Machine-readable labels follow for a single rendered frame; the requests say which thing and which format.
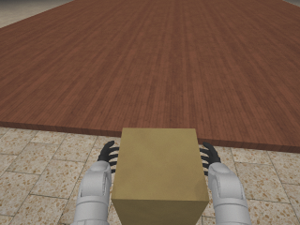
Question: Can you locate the robot right hand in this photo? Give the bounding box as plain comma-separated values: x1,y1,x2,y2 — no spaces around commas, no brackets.
199,142,221,176

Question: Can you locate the carton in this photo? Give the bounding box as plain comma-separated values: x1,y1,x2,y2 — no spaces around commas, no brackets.
111,127,210,225

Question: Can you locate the right robot forearm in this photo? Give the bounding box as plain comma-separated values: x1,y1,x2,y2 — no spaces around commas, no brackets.
207,162,252,225

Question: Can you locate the left robot forearm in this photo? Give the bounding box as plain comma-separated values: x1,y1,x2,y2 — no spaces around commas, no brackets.
69,160,112,225

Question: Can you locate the robot left hand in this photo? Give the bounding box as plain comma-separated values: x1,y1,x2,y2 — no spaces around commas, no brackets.
97,141,120,173

